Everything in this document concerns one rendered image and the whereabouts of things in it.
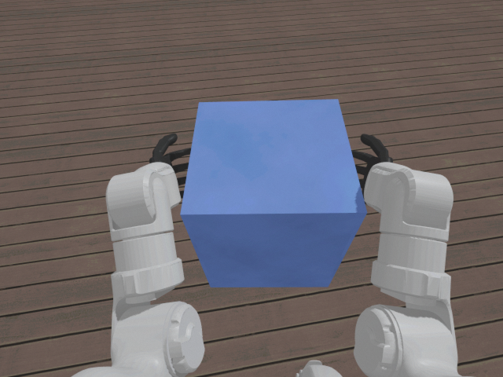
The robot right shin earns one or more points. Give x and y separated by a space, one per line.
312 363

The robot left hand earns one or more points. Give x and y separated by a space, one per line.
160 149

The robot right hand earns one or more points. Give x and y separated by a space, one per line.
382 153

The robot right upper arm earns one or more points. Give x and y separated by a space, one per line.
392 341

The left robot forearm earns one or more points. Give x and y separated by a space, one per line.
139 212

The carton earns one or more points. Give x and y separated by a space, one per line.
272 196

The right robot forearm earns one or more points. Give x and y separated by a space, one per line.
415 211

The robot left upper arm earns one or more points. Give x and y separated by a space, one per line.
161 340

